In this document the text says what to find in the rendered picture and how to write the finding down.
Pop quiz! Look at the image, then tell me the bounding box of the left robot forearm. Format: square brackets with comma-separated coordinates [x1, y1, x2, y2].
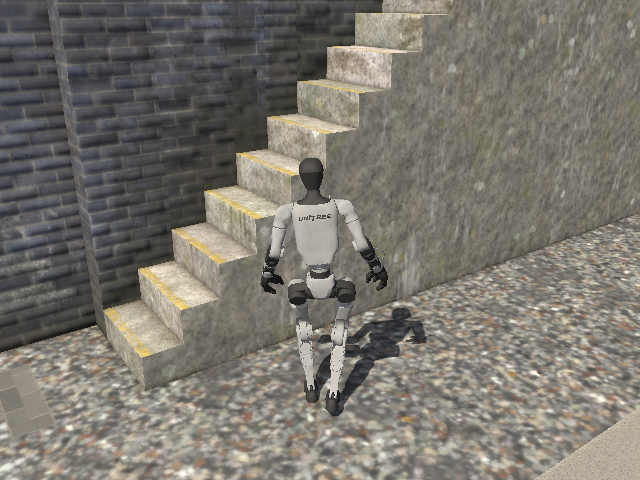
[262, 244, 279, 278]

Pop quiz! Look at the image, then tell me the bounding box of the robot shin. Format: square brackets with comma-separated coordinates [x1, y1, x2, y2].
[329, 329, 348, 399]
[296, 324, 315, 391]

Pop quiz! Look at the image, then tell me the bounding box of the robot left hand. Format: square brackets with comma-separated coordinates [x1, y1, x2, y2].
[260, 274, 284, 294]

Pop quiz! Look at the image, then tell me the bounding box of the robot right hand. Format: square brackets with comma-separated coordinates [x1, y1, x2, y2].
[366, 266, 388, 291]

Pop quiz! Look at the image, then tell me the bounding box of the left robot shin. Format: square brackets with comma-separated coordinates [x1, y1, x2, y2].
[296, 324, 315, 391]

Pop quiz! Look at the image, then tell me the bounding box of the robot right upper arm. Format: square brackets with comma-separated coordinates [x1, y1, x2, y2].
[334, 199, 370, 253]

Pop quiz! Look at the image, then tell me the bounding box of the robot left upper arm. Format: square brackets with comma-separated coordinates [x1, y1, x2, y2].
[269, 203, 294, 259]

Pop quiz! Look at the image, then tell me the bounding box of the right robot shin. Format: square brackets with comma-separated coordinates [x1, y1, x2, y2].
[329, 329, 348, 399]

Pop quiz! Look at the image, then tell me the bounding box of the right robot forearm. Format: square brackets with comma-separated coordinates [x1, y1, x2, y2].
[360, 236, 383, 273]

